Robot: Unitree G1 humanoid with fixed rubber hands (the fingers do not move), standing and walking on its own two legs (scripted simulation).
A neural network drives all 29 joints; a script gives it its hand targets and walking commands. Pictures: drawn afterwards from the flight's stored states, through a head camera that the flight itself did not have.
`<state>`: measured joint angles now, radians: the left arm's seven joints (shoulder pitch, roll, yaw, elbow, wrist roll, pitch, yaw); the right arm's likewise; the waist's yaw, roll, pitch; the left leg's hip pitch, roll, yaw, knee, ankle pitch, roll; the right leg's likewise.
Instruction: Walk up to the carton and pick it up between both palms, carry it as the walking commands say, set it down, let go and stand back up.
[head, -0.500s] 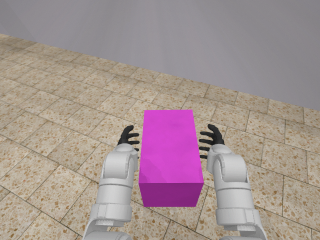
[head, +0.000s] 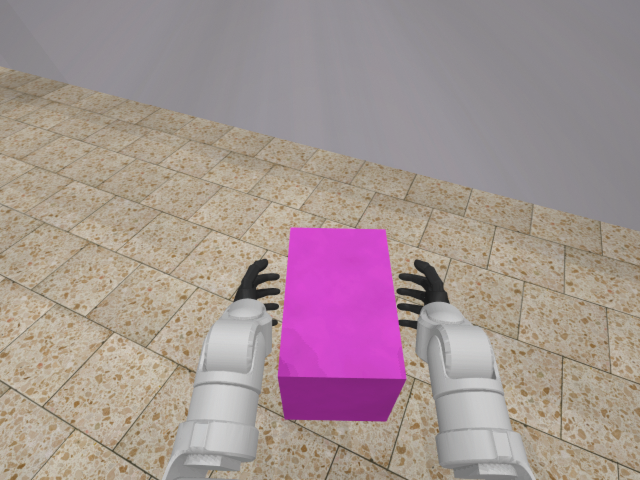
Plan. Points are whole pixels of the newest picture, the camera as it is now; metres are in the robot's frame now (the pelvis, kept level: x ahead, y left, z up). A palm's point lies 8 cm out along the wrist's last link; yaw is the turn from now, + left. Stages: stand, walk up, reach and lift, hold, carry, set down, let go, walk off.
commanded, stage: carry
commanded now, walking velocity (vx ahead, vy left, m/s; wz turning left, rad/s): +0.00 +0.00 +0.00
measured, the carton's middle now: (336, 321) +0.37 +0.00 -0.04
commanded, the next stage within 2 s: hold in 0.26 s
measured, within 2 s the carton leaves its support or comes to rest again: neither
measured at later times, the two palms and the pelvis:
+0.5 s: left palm (225, 335) +0.28 +0.14 +0.05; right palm (418, 322) +0.31 -0.10 +0.06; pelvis +0.00 -0.01 +0.01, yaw +1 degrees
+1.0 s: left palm (233, 352) +0.28 +0.13 +0.02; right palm (412, 312) +0.32 -0.10 +0.05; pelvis -0.02 -0.02 +0.00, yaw +7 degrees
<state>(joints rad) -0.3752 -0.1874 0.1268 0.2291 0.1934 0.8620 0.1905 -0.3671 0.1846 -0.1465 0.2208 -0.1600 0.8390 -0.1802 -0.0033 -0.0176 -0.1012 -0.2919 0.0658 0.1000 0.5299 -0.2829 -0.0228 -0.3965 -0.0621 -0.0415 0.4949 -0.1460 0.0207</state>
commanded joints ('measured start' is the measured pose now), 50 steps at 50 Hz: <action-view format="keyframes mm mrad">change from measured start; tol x8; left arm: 1 -325 -841 -340 -78 -211 -59 -190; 13 -301 -853 -358 -106 -226 -59 -189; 14 -117 -930 -335 227 -91 -87 -249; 19 -350 -1083 -431 -9 -165 -199 -351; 31 -624 -932 -253 250 -113 -211 -411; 33 -672 -934 -230 255 -108 -226 -406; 34 -677 -988 -210 96 -90 -247 -393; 41 -756 -909 -91 362 -1 -254 -383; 50 -786 -916 -95 324 14 -381 -380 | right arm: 1 -273 870 362 -49 187 -32 179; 13 -269 886 398 -91 205 -32 174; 14 -81 910 356 181 76 -45 234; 17 -271 1013 477 -19 154 -126 304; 20 -466 1132 565 -22 228 -145 356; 30 -342 1078 240 370 79 -111 347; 34 -553 1079 315 303 124 -127 378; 42 -514 1034 69 600 -45 -175 362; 50 -486 1089 23 630 -99 -280 323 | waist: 1 -1 25 -239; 13 -3 -1 -242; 14 38 98 -108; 19 106 67 -267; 26 -73 -1 -22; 31 -61 25 67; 50 -24 12 -101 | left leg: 1 28 79 -59 -104 69 37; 13 25 76 -44 -91 55 32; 14 104 -134 -197 -146 173 52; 18 139 -131 -209 -139 365 32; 27 35 -145 -188 -213 -31 51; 38 -158 -107 -186 -247 -196 71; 50 -67 -159 -149 -120 -16 47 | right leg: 1 152 -61 60 -37 108 -59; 13 152 -67 74 -45 128 -63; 14 393 137 97 -85 142 -51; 16 447 145 105 -63 298 -37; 20 545 143 100 -77 242 -24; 29 507 111 89 -157 -90 -18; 36 586 171 67 -77 -56 3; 41 511 161 85 -84 -168 -14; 50 411 139 120 -81 -53 -14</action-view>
